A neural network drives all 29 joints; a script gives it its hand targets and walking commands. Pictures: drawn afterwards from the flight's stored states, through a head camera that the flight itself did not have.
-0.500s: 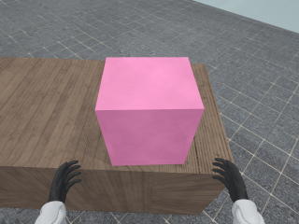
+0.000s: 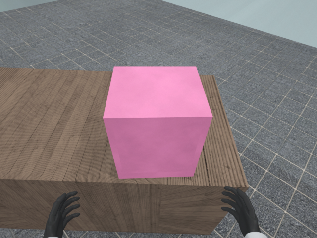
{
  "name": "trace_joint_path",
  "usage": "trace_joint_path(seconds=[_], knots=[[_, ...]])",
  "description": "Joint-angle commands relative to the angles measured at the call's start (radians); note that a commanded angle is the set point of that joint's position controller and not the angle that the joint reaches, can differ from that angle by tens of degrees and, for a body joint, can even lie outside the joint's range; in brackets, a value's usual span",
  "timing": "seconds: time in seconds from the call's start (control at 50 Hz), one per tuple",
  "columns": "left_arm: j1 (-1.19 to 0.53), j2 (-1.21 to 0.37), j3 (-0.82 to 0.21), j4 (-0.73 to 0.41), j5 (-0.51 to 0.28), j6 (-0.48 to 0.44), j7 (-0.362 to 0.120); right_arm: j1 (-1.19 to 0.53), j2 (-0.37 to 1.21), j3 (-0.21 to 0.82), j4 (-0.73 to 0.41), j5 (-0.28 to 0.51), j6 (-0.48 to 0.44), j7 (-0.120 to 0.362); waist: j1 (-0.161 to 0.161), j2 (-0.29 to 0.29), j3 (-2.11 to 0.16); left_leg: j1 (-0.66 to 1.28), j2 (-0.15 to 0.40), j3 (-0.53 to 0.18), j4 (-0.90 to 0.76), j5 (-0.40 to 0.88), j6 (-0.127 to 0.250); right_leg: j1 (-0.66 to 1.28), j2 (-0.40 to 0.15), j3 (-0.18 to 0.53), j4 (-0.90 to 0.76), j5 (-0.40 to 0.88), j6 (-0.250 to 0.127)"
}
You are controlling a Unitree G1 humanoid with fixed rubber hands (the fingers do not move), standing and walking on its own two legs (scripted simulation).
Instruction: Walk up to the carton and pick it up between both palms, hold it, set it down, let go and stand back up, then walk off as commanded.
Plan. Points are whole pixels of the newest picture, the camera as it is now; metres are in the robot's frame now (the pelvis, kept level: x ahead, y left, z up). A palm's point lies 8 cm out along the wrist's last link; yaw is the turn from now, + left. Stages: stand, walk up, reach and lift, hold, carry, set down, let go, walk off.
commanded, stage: set down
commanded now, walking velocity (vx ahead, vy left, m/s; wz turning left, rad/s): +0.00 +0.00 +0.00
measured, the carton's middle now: (156, 124) +0.48 +0.01 +0.00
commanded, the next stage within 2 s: let go in 1.62 s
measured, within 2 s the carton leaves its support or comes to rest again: neither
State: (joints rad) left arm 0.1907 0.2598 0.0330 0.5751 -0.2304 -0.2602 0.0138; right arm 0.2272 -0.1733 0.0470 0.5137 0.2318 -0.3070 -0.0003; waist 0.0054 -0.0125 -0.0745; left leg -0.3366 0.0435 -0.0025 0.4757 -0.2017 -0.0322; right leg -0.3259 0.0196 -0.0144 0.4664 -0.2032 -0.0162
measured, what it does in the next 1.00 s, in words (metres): stands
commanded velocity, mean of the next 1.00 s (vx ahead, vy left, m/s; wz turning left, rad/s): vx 0.00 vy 0.00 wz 0.00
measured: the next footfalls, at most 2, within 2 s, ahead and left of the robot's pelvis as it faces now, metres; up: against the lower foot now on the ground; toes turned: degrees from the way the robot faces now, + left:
none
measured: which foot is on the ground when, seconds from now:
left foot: down 0.00-1.00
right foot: down 0.00-1.00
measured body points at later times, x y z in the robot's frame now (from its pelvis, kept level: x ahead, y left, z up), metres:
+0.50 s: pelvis +0.02 +0.00 +0.00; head +0.05 +0.01 +0.45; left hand +0.20 +0.25 -0.08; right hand +0.20 -0.21 -0.07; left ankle +0.03 +0.14 -0.74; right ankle +0.02 -0.11 -0.74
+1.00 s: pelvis +0.03 +0.00 +0.00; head +0.06 +0.00 +0.45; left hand +0.19 +0.24 -0.09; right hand +0.19 -0.22 -0.09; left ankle +0.03 +0.14 -0.74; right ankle +0.02 -0.11 -0.74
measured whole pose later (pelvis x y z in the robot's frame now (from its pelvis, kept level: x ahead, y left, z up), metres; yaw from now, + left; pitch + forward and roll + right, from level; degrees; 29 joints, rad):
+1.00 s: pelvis +0.03 +0.00 +0.00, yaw +0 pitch +3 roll +0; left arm 0.19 0.23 0.03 0.57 -0.13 0.04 -0.01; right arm 0.20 -0.17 0.05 0.71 0.22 -0.26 -0.01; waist 0.02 -0.01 -0.01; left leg -0.28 0.04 0.00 0.45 -0.23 -0.04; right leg -0.28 0.02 -0.01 0.45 -0.24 -0.02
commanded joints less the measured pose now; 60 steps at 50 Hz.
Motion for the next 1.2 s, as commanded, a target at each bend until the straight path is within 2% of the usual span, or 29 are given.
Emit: trace_joint_path(seconds=[0.0, 0.02, 0.06, 0.08, 0.1, 0.14, 0.16, 0.18, 0.2, 0.22, 0.24, 0.26, 0.3, 0.36, 0.4, 0.42, 0.46, 0.5, 0.52, 0.54, 0.56, 0.58, 0.64, 0.66, 0.68, 0.72, 0.78, 1.0, 1.18], knots=[[-0.148, 0.173, -0.077, -0.316, -0.041, -0.023, 0.023, -0.134, -0.111, -0.063, -0.251, -0.009, -0.039, -0.005, 0.028, -0.017, -0.031, 0.179, -0.052, 0.029, -0.13, -0.069, 0.018, 0.149, -0.025, 0.018, -0.124, -0.12, 0.012], [-0.134, 0.148, -0.075, -0.041, -0.008, 0.036, -0.006, -0.128, -0.082, -0.068, -0.03, -0.071, 0.013, -0.012, -0.009, -0.032, 0.1, 0.181, -0.068, 0.055, -0.129, -0.104, 0.01, 0.077, -0.043, 0.026, -0.165, -0.193, 0.012], [-0.164, 0.221, -0.028, -0.228, -0.001, 0.016, -0.005, -0.123, -0.076, -0.049, -0.181, -0.053, -0.006, -0.026, 0.034, -0.019, 0.022, 0.226, -0.077, 0.065, -0.116, -0.026, 0.016, 0.118, -0.055, 0.053, -0.164, -0.124, 0.026], [-0.173, 0.226, -0.027, -0.147, -0.017, 0.049, -0.023, -0.123, -0.062, -0.066, -0.144, -0.078, 0.008, -0.044, 0.011, -0.051, 0.049, 0.22, -0.086, 0.065, -0.106, -0.046, 0.015, 0.089, -0.06, 0.048, -0.17, -0.131, 0.031], [-0.157, 0.233, -0.019, -0.337, -0.042, 0.017, -0.008, -0.12, -0.063, -0.065, -0.294, -0.055, -0.019, -0.049, 0.032, -0.04, -0.039, 0.218, -0.083, 0.053, -0.103, -0.003, 0.021, 0.123, -0.053, 0.036, -0.144, -0.089, 0.03], [-0.125, 0.181, -0.045, -0.213, 0.016, 0.065, -0.011, -0.089, -0.06, -0.057, -0.068, -0.081, 0.016, -0.035, 0.018, 0.027, 0.025, 0.229, -0.067, 0.048, -0.1, 0.007, -0.002, 0.131, -0.045, 0.039, -0.141, -0.077, 0.022], [-0.097, 0.189, -0.043, -0.373, -0.038, 0.024, -0.004, -0.096, -0.094, -0.068, -0.239, -0.052, -0.026, -0.036, 0.045, -0.03, -0.078, 0.272, -0.065, 0.056, -0.091, 0.113, 0.002, 0.155, -0.033, 0.021, -0.135, 0.014, 0.03], [-0.089, 0.159, -0.059, -0.21, -0.016, 0.066, -0.021, -0.099, -0.089, -0.061, -0.101, -0.071, -0.003, -0.035, 0.02, -0.001, 0.006, 0.267, -0.067, 0.046, -0.091, 0.073, -0.016, 0.11, -0.024, 0.02, -0.147, -0.037, 0.019], [-0.067, 0.181, -0.047, -0.448, -0.049, 0.017, 0.0, -0.064, -0.085, -0.058, -0.297, -0.036, -0.045, -0.025, 0.044, -0.022, -0.116, 0.286, -0.066, 0.038, -0.08, 0.152, 0.002, 0.173, -0.018, 0.008, -0.124, 0.069, 0.022], [-0.048, 0.112, -0.07, -0.161, 0.021, 0.076, -0.024, -0.056, -0.064, -0.055, -0.007, -0.087, -0.011, -0.029, -0.013, 0.012, 0.014, 0.279, -0.064, 0.034, -0.082, 0.101, -0.019, 0.115, -0.018, 0.012, -0.143, 0.013, 0.012], [-0.066, 0.179, -0.045, -0.235, -0.013, 0.06, -0.035, -0.053, -0.061, -0.051, -0.14, -0.072, -0.027, -0.031, 0.01, -0.037, -0.051, 0.282, -0.071, 0.056, -0.071, 0.13, 0.005, 0.154, -0.035, 0.025, -0.142, 0.047, 0.035], [-0.055, 0.156, -0.036, -0.326, 0.001, 0.053, -0.021, -0.071, -0.1, -0.062, -0.156, -0.069, -0.043, -0.03, 0.034, 0.023, -0.07, 0.311, -0.066, 0.045, -0.078, 0.199, -0.014, 0.159, -0.014, 0.008, -0.13, 0.106, 0.022], [-0.008, 0.139, -0.031, -0.169, 0.055, 0.091, -0.037, -0.025, -0.075, -0.041, -0.005, -0.088, -0.018, -0.029, 0.005, 0.032, 0.001, 0.32, -0.074, 0.048, -0.073, 0.215, -0.022, 0.148, -0.018, 0.013, -0.136, 0.126, 0.029], [-0.031, 0.167, -0.01, -0.322, 0.023, 0.085, -0.041, -0.022, -0.051, -0.034, -0.148, -0.083, -0.053, -0.047, 0.003, -0.015, -0.052, 0.339, -0.081, 0.052, -0.063, 0.277, -0.013, 0.187, -0.023, 0.012, -0.132, 0.207, 0.041], [0.018, 0.147, 0.006, -0.232, 0.086, 0.111, -0.034, -0.029, -0.083, -0.033, -0.06, -0.078, -0.047, -0.027, 0.044, 0.032, -0.05, 0.326, -0.083, 0.038, -0.064, 0.307, -0.028, 0.208, -0.005, 0.006, -0.108, 0.261, 0.028], [-0.022, 0.126, -0.002, -0.149, 0.134, 0.153, -0.043, -0.045, -0.085, -0.034, 0.097, -0.103, -0.017, -0.027, 0.012, 0.052, 0.018, 0.319, -0.074, 0.054, -0.075, 0.254, -0.039, 0.179, -0.004, 0.004, -0.132, 0.175, 0.026], [-0.023, 0.148, -0.008, -0.304, 0.084, 0.126, -0.018, -0.061, -0.115, -0.054, -0.101, -0.083, -0.053, -0.017, 0.041, 0.01, -0.082, 0.301, -0.063, 0.048, -0.069, 0.29, -0.032, 0.22, 0.01, -0.011, -0.111, 0.229, 0.02], [-0.015, 0.111, -0.021, -0.096, 0.131, 0.175, -0.032, -0.069, -0.098, -0.042, 0.092, -0.127, -0.008, -0.017, -0.007, 0.032, 0.027, 0.285, -0.066, 0.053, -0.083, 0.215, -0.036, 0.171, -0.002, 0.001, -0.128, 0.15, 0.027], [-0.04, 0.121, 0.0, -0.245, 0.135, 0.167, -0.015, -0.082, -0.114, -0.055, 0.015, -0.113, -0.031, -0.007, 0.025, 0.042, -0.031, 0.319, -0.057, 0.049, -0.084, 0.26, -0.038, 0.213, 0.012, -0.012, -0.114, 0.215, 0.022], [-0.02, 0.119, 0.006, -0.115, 0.18, 0.208, -0.032, -0.066, -0.082, -0.04, 0.151, -0.148, 0.009, -0.009, 0.003, 0.073, 0.037, 0.312, -0.068, 0.061, -0.079, 0.221, -0.044, 0.194, -0.002, 0.0, -0.136, 0.186, 0.022], [-0.044, 0.142, 0.006, -0.229, 0.156, 0.188, -0.021, -0.089, -0.116, -0.033, 0.017, -0.118, -0.008, -0.003, 0.044, 0.041, -0.054, 0.292, -0.062, 0.063, -0.086, 0.219, -0.029, 0.227, -0.007, 0.01, -0.115, 0.184, 0.03], [-0.065, 0.12, -0.011, -0.228, 0.17, 0.196, -0.015, -0.101, -0.115, -0.061, 0.074, -0.134, -0.009, -0.003, 0.006, 0.065, -0.009, 0.282, -0.057, 0.052, -0.095, 0.206, -0.039, 0.19, 0.01, -0.014, -0.117, 0.154, 0.017], [-0.019, 0.137, 0.006, -0.226, 0.15, 0.194, -0.018, -0.082, -0.107, -0.009, -0.002, -0.12, -0.01, 0.002, 0.052, -0.011, -0.032, 0.277, -0.077, 0.071, -0.082, 0.234, -0.026, 0.213, 0.001, -0.001, -0.12, 0.186, 0.031], [-0.013, 0.101, -0.011, -0.117, 0.172, 0.229, -0.024, -0.081, -0.124, -0.046, 0.117, -0.144, 0.01, 0.002, 0.026, 0.019, 0.001, 0.296, -0.063, 0.067, -0.083, 0.221, -0.042, 0.178, 0.007, -0.009, -0.122, 0.193, 0.02], [-0.014, 0.141, 0.008, -0.237, 0.162, 0.206, -0.022, -0.067, -0.112, -0.031, -0.008, -0.134, -0.012, -0.002, 0.035, -0.001, -0.082, 0.308, -0.065, 0.072, -0.072, 0.246, -0.023, 0.216, -0.01, 0.006, -0.12, 0.236, 0.031], [-0.024, 0.103, 0.009, -0.227, 0.199, 0.227, -0.011, -0.093, -0.123, -0.042, 0.082, -0.138, -0.007, 0.007, 0.041, 0.08, -0.031, 0.317, -0.066, 0.077, -0.073, 0.289, -0.051, 0.198, 0.019, -0.023, -0.108, 0.228, 0.023], [-0.016, 0.118, -0.011, -0.134, 0.194, 0.245, -0.022, -0.07, -0.141, -0.046, 0.132, -0.16, 0.006, 0.005, 0.003, 0.011, -0.033, 0.31, -0.068, 0.072, -0.075, 0.255, -0.044, 0.188, 0.012, -0.028, -0.124, 0.224, 0.025], [-0.045, 0.111, 0.032, -0.175, 0.224, 0.31, -0.032, -0.098, -0.136, -0.046, 0.107, -0.202, 0.025, -0.008, 0.001, -0.015, 0.005, 0.334, -0.07, 0.086, -0.087, 0.2, -0.026, 0.169, -0.006, -0.01, -0.145, 0.244, 0.038], [-0.044, 0.082, -0.004, -0.247, 0.233, 0.322, -0.003, -0.112, -0.137, -0.078, 0.153, -0.188, 0.034, 0.022, 0.001, 0.084, -0.013, 0.323, -0.058, 0.074, -0.089, 0.236, -0.043, 0.17, 0.019, -0.039, -0.128, 0.219, 0.022]])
